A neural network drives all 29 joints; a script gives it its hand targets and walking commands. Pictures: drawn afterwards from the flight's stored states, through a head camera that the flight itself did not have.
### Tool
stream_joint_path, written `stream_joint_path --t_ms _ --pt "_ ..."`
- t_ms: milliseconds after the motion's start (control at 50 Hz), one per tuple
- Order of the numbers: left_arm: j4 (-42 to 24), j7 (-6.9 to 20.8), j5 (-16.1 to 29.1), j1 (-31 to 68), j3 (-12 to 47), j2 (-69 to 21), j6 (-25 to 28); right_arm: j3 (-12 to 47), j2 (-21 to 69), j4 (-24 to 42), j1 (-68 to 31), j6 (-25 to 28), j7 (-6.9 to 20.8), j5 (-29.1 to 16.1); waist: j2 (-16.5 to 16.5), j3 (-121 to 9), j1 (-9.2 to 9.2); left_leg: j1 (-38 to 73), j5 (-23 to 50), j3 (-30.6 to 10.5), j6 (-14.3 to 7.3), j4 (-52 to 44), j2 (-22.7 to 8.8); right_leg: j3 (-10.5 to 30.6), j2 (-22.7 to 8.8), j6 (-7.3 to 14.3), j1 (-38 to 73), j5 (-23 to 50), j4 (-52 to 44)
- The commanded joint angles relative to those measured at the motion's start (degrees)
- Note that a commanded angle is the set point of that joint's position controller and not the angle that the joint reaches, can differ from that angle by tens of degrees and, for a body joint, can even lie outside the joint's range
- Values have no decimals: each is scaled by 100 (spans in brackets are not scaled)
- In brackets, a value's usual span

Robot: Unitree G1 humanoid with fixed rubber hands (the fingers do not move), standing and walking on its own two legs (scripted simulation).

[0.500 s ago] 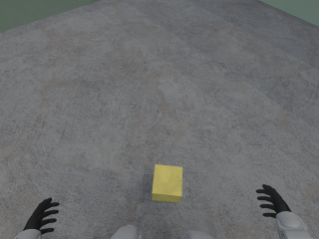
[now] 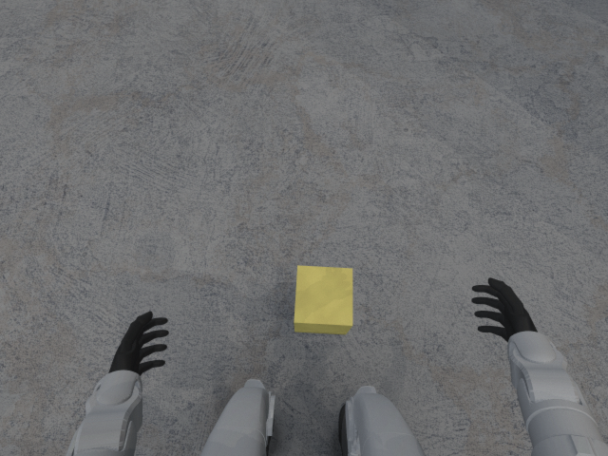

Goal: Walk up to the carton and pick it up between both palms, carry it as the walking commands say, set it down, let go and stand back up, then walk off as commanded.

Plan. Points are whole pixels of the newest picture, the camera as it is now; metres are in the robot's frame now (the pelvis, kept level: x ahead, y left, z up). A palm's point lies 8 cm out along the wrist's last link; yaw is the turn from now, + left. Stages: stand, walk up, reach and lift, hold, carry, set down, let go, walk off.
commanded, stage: reach and lift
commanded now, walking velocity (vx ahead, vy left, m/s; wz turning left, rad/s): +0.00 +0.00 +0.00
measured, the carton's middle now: (322, 301) +0.43 -0.03 -0.65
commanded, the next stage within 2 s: none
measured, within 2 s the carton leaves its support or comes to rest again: neither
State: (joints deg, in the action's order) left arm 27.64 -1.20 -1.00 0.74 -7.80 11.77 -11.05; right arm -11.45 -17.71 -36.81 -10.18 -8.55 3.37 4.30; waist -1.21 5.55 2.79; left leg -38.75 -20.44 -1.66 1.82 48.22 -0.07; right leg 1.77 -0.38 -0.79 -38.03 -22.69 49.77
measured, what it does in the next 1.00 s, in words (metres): lowers itself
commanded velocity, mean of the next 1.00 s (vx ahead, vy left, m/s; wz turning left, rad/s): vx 0.00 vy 0.00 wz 0.00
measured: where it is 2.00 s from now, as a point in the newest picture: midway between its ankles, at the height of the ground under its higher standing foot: (305, 455)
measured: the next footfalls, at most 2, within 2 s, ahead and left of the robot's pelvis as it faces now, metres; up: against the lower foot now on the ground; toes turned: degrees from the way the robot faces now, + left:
none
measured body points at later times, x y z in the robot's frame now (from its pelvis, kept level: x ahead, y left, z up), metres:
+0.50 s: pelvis -0.04 -0.01 -0.04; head +0.17 -0.02 +0.36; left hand +0.34 +0.19 -0.15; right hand +0.35 -0.24 -0.14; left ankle +0.03 +0.14 -0.70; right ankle +0.02 -0.13 -0.70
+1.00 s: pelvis -0.04 +0.00 -0.07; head +0.24 -0.01 +0.28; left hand +0.44 +0.14 -0.18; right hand +0.43 -0.20 -0.18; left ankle +0.03 +0.14 -0.70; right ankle +0.02 -0.13 -0.70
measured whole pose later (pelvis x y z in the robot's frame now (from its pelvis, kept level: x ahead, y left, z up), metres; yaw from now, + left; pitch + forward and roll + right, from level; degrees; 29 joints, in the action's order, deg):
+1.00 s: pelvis -0.04 +0.00 -0.07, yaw +0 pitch +42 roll +0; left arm 46.0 -6.4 -6.2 53.6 -16.9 3.9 -4.7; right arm -21.1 -8.1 -48.5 -53.6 -3.2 -1.3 6.4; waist 0.4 -4.7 -1.1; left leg -84.8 -17.3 -3.0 2.5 60.4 0.4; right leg 2.4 1.1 -1.0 -84.3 -19.4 62.0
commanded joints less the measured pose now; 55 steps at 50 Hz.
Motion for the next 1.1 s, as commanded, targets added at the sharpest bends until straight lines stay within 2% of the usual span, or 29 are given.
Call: stream_joint_path --t_ms 0,120,260,400,600,780,920,1020,1080 --pt "-572 -79 47 668 -36 478 62 -288 -906 443 -391 87 -102 -2 71 -2549 -186 1189 1813 277 234 -267 248 -218 347 -4 398 1633 -325" --pt "-195 -130 101 1417 -94 371 29 -112 -796 422 -1240 43 -171 -63 -42 -2774 -51 364 1251 376 176 -102 241 -151 334 -33 149 1294 -173" --pt "337 -144 131 2473 -262 354 99 112 -536 169 -2327 22 -267 -248 -228 -3113 -8 -434 754 518 100 124 262 -109 307 -142 -66 1033 -84" --pt "694 -164 97 3464 -407 239 331 25 -233 -125 -3109 169 -434 -274 -284 -4032 -141 -953 976 549 101 451 315 -118 331 -227 -467 1410 178" --pt "1020 -372 -4 4833 -530 -11 555 -319 -36 -480 -4179 396 -534 -278 36 -5081 -393 -1186 1166 438 130 745 385 -289 401 -207 -1495 1486 463" --pt "1289 -541 -236 6006 -725 -232 637 -630 227 -619 -5232 507 -493 -154 79 -5639 -390 -1378 1219 436 124 825 466 -523 481 -198 -1878 1531 590" --pt "1391 -547 -518 6223 -911 -443 727 -990 414 -699 -5291 615 -486 201 91 -5974 -455 -1583 1694 426 133 929 537 -569 573 -170 -2027 2023 746" --pt "1034 -490 -654 6104 -975 -600 779 -1136 576 -442 -5131 701 -457 355 178 -6289 -515 -1711 2174 409 136 1091 570 -538 617 -147 -2086 2481 902" --pt "923 -462 -665 6102 -973 -661 789 -1112 674 -399 -5140 736 -438 336 226 -6225 -514 -1969 2208 417 129 1255 599 -509 631 -160 -2307 2501 1049"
